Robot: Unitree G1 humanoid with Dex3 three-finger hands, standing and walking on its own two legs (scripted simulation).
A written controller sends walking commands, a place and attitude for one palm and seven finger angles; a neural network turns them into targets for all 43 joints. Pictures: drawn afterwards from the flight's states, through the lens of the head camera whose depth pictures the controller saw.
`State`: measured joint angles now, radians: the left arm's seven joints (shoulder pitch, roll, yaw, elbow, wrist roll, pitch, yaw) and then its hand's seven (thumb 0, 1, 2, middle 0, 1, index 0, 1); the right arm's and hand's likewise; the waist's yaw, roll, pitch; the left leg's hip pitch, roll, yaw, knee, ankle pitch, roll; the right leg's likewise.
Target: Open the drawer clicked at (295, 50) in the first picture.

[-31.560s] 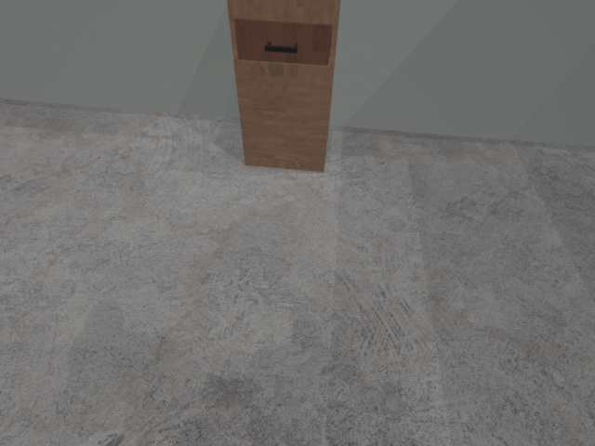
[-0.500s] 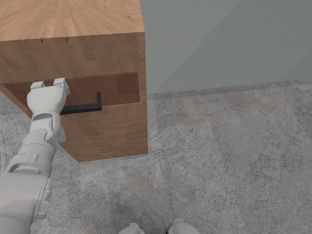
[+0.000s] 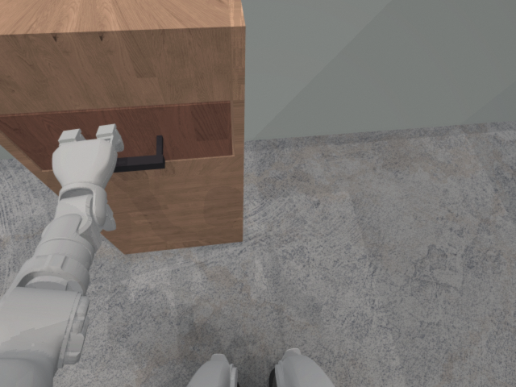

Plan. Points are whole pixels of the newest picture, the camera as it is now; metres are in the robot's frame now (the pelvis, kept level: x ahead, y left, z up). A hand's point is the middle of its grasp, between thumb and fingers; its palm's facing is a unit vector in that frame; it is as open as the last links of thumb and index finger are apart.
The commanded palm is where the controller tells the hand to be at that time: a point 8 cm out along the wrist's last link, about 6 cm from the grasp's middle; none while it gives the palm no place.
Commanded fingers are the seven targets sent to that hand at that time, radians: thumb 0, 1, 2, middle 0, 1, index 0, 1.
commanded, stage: lower the fingers behind the handle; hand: left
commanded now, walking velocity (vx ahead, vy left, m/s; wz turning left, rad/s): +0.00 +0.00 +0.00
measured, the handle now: (127, 154) +0.51 +0.23 -0.04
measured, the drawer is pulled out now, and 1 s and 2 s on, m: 0.00 0.00 0.00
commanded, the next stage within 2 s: lift the hand off the handle in 1.04 s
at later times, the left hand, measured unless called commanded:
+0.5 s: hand (110, 176) +0.46 +0.25 -0.03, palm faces -0.04 +0.02 -1.00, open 13.8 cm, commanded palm +0.44 +0.24 +0.00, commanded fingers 0.00 -0.50 0.30 -0.30 -1.20 -0.30 -1.20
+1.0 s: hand (111, 177) +0.46 +0.25 -0.03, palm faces -0.04 +0.03 -1.00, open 13.8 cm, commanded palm +0.44 +0.25 -0.01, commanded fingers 0.00 -0.50 0.30 -0.30 -1.20 -0.30 -1.20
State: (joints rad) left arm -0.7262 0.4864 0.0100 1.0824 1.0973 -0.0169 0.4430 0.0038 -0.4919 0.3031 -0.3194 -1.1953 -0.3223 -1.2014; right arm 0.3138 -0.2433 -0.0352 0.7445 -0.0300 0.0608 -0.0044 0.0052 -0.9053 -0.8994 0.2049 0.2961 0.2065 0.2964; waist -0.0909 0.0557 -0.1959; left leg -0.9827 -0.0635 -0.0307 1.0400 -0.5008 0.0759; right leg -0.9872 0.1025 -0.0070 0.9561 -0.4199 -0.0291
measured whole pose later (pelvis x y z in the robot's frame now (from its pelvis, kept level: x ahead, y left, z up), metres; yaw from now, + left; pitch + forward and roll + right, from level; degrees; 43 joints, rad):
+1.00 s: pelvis -0.04 -0.02 -0.04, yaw +0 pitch +29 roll -2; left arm -0.90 0.60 -0.02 1.14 1.09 -0.04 0.40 0.01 -0.49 0.30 -0.23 -1.32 -0.32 -1.20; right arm 0.32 -0.27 0.02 0.69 -0.01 0.02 -0.03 0.00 -0.90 -0.90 0.20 0.30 0.21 0.30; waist -0.13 0.05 -0.20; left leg -1.22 -0.06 -0.02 1.23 -0.51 0.06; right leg -1.23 0.10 -0.03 1.16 -0.43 -0.05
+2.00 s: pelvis -0.04 -0.01 -0.03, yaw +0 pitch +28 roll -4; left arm -0.93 0.63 0.00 1.17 1.10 -0.08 0.33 0.01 -0.49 0.30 -0.37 -1.32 -0.38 -1.21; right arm 0.38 -0.27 0.02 0.72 -0.01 0.00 -0.05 0.01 -0.90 -0.90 0.21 0.30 0.21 0.30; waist -0.17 0.06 -0.18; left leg -1.17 -0.06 -0.04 1.17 -0.48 0.06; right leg -1.17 0.10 -0.04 1.07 -0.40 -0.04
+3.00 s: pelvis +0.01 +0.00 +0.03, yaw +1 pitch +21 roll -3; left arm -0.75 0.51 -0.01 1.05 1.07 -0.05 0.34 0.00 -0.49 0.30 -0.33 -1.20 -0.40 -1.22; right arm 0.35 -0.26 -0.03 0.72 -0.01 0.08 -0.03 0.00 -0.90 -0.90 0.21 0.30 0.21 0.30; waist -0.10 0.06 -0.17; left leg -0.77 -0.06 -0.04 0.86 -0.44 0.07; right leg -0.78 0.10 0.00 0.78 -0.37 -0.04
